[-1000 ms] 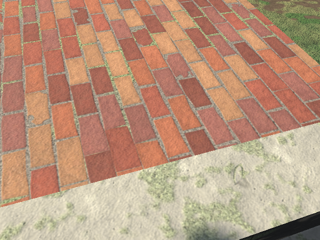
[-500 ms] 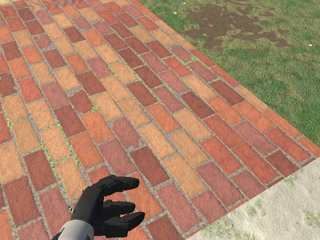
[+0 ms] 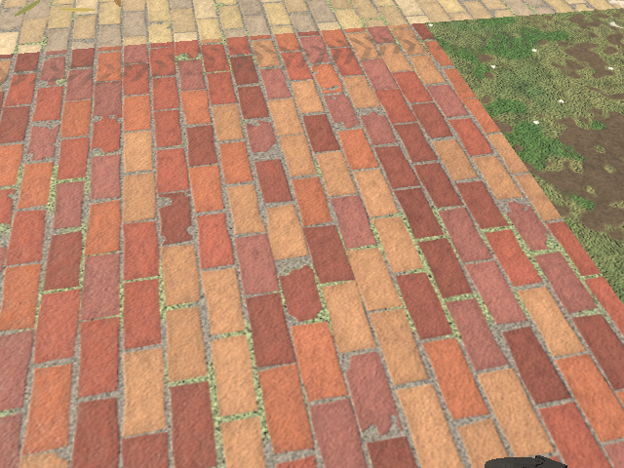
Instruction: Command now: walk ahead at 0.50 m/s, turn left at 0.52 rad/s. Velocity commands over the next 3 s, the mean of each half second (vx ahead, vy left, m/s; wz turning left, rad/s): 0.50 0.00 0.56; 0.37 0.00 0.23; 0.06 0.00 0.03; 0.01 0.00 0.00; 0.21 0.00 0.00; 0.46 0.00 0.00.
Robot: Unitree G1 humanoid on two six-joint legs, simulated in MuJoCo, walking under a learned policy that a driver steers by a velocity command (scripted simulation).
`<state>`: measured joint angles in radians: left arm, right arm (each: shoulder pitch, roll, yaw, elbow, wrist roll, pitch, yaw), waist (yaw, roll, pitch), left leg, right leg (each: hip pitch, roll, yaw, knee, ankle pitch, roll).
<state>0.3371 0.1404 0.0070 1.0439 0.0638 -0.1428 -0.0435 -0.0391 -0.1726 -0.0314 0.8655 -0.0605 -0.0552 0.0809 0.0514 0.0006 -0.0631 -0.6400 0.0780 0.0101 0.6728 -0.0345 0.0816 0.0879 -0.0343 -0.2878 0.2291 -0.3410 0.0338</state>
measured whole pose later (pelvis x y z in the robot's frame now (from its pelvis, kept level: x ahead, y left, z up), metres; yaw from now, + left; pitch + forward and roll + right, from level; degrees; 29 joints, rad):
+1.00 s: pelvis +0.48 +0.12 +0.00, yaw +23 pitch +4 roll -2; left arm 0.29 0.25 0.06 0.95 0.00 -0.08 0.01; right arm 0.03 -0.21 -0.04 0.72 -0.02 -0.06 -0.01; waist 0.08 0.01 -0.01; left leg -0.47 0.01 -0.02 0.51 -0.07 0.03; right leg -0.23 0.00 0.00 0.61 -0.42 0.02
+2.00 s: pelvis +0.54 +0.14 +0.00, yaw +23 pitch -2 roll +0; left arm 0.22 0.18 0.03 1.07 0.00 -0.01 0.05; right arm 0.16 -0.18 -0.06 1.01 0.00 0.01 -0.04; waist 0.01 0.00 0.05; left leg -0.29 0.00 -0.01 0.55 -0.24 0.00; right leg -0.20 -0.02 0.00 0.55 -0.33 0.02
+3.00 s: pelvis +0.89 +0.22 +0.01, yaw +23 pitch +1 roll -1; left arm 0.21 0.23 0.05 0.96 0.00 -0.10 -0.04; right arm 0.24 -0.25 -0.05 0.97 0.02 -0.10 -0.02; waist 0.01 0.03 0.03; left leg -0.53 0.09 -0.03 1.21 -0.28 0.06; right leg -0.28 0.05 -0.08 0.41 -0.14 -0.08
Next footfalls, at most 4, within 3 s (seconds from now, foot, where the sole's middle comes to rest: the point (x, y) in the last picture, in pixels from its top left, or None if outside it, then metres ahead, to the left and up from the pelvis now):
0.04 left None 0.20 0.13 -0.77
0.52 right None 0.50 -0.02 -0.77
0.96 left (201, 448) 0.57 0.28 -0.77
1.26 right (319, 435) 0.62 0.02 -0.77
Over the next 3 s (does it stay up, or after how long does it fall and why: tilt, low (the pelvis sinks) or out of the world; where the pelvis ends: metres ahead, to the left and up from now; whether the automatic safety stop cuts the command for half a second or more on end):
stays up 0.89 0.22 0.01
